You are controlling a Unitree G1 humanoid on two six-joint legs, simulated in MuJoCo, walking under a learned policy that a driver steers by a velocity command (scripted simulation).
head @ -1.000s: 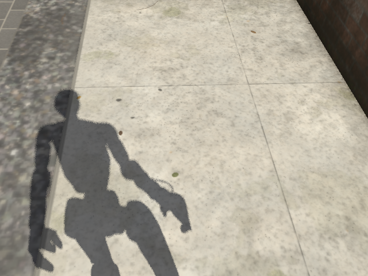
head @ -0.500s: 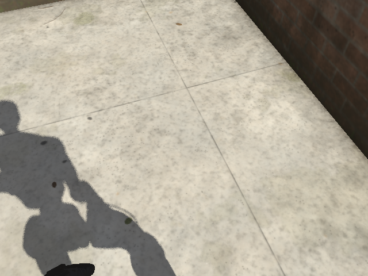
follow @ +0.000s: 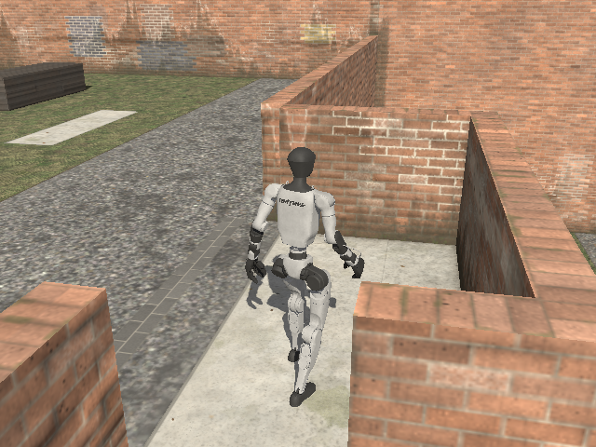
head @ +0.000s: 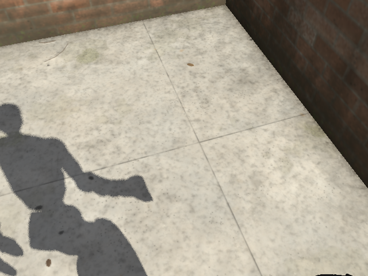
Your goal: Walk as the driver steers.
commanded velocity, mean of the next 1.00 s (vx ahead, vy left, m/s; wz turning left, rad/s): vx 0.50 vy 0.00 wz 0.23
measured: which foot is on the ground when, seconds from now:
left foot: down 0.00-0.56, up 0.58-1.00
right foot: down 0.00-0.00, up 0.02-0.54, down 0.56-1.00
